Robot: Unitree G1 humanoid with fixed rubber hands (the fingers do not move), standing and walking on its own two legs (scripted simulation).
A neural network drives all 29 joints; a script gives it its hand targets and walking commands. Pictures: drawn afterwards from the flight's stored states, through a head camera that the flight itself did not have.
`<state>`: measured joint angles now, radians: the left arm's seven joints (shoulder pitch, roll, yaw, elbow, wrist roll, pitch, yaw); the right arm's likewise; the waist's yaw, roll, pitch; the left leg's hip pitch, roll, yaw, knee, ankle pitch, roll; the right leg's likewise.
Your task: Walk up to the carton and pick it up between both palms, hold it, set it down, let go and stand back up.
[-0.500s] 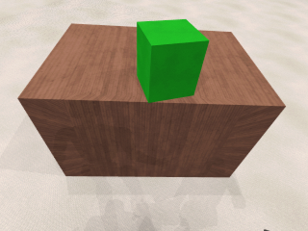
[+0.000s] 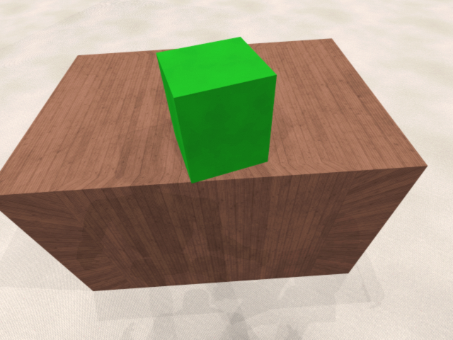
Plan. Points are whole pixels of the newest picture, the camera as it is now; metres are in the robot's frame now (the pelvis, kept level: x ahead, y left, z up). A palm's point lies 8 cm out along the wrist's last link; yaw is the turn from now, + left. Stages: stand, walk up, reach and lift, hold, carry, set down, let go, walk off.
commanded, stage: walk up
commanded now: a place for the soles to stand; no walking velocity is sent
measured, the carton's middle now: (215, 111) +0.62 +0.02 +0.06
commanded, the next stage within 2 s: none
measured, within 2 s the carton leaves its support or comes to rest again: neither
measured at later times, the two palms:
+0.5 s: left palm out of the picture +0.16 +0.29 -0.04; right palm out of the picture +0.14 -0.36 -0.08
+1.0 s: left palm (57, 300) +0.24 +0.35 -0.10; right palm (369, 277) +0.25 -0.26 -0.06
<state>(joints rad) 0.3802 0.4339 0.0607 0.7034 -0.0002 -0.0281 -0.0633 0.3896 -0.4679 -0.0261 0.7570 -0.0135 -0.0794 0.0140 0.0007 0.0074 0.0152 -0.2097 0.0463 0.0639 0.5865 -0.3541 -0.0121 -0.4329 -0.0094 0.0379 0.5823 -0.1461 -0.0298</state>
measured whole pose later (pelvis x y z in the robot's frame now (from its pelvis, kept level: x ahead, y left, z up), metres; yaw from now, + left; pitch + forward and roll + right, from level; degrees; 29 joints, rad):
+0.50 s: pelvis +0.11 -0.03 +0.02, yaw -2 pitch +1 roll +2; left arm 0.44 0.43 0.06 0.70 0.00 -0.05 -0.05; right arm 0.40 -0.49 -0.03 0.75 -0.02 -0.01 0.03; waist 0.00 0.02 0.01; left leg -0.40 0.03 -0.04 0.82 -0.25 0.01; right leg -0.18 0.06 0.04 0.37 -0.20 -0.07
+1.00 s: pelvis +0.16 +0.04 +0.01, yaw +0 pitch -2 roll -1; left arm 0.29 0.42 0.04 0.71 0.00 0.04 -0.02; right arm 0.27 -0.39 -0.01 0.76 -0.01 -0.06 -0.02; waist 0.00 -0.05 0.08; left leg -0.36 -0.03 -0.02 0.56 -0.18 0.04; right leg -0.35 0.02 0.04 0.83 -0.44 -0.03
